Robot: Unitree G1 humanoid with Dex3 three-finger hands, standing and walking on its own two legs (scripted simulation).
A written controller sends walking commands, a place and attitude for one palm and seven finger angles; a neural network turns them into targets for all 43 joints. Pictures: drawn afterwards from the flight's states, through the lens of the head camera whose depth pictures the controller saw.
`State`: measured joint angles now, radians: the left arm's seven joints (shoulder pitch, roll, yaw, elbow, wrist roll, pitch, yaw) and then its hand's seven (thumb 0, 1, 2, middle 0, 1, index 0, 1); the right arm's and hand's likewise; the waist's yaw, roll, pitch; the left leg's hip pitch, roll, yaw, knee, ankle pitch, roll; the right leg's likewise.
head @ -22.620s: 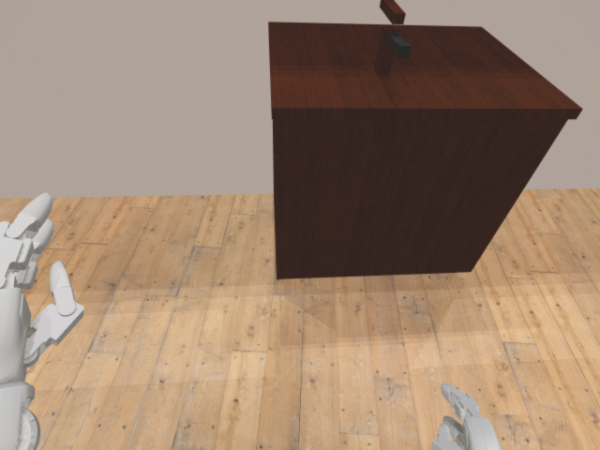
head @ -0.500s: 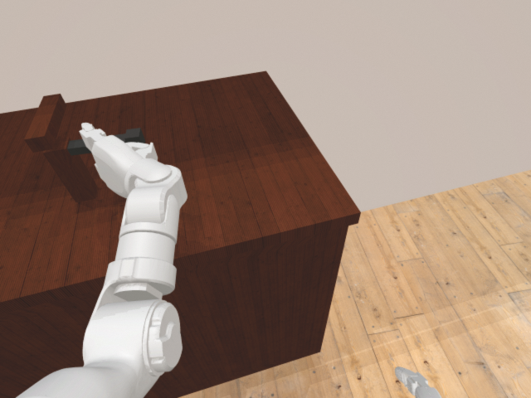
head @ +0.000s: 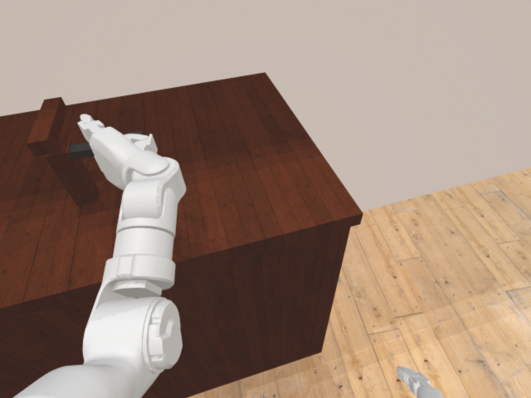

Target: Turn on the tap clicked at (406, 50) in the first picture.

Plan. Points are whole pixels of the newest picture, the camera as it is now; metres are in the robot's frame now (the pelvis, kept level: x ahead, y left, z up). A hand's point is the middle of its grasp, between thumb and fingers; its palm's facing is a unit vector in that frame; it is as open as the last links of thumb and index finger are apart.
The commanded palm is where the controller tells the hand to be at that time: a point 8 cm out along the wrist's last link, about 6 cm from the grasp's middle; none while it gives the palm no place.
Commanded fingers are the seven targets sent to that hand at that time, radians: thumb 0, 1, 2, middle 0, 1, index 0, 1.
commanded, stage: lift the hand up off the lever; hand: left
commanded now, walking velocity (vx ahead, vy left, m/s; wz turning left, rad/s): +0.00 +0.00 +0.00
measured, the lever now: (137, 142) +0.49 +0.26 +0.16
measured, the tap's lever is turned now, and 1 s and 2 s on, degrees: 84 84 84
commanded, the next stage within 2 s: draw the hand back beside the body in 0.94 s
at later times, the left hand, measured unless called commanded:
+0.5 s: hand (139, 133) +0.42 +0.21 +0.22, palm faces +0.79 -0.62 -0.03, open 7.8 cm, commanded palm +0.36 +0.22 +0.23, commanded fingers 0.00 0.90 0.90 -0.15 -0.15 -0.15 -0.15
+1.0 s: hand (146, 130) +0.42 +0.19 +0.23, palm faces +0.77 -0.63 -0.05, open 7.8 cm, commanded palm +0.36 +0.22 +0.24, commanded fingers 0.00 0.90 0.90 -0.15 -0.15 -0.15 -0.15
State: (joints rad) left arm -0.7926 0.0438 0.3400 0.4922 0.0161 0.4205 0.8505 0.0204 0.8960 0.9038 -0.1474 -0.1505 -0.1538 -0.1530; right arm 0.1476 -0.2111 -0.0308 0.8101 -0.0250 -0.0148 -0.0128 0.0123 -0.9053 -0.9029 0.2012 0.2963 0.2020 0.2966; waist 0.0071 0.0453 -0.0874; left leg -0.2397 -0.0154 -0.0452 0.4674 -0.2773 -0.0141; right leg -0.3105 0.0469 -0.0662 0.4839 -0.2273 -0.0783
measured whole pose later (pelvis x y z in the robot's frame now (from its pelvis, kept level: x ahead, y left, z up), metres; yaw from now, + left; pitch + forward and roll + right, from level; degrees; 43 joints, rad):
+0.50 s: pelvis +0.01 +0.00 +0.00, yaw +1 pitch +1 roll +1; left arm -0.77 0.04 0.30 0.39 -0.01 0.50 0.82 0.02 0.90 0.90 -0.15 -0.15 -0.15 -0.15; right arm 0.09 -0.21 -0.02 0.81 -0.01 0.01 -0.01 0.01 -0.91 -0.90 0.20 0.30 0.20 0.30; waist 0.04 0.05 -0.08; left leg -0.19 -0.02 -0.05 0.44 -0.28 -0.01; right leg -0.25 0.04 -0.07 0.46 -0.23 -0.07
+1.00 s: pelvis +0.00 +0.00 +0.00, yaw +1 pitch +1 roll +1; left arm -0.82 0.04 0.30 0.42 -0.02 0.55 0.82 0.02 0.90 0.90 -0.15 -0.15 -0.15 -0.15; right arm 0.08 -0.21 -0.01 0.83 0.00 0.00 -0.01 0.01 -0.90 -0.90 0.20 0.30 0.20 0.30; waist 0.04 0.05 -0.08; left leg -0.18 -0.01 -0.06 0.42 -0.26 -0.02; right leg -0.25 0.05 -0.08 0.44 -0.21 -0.08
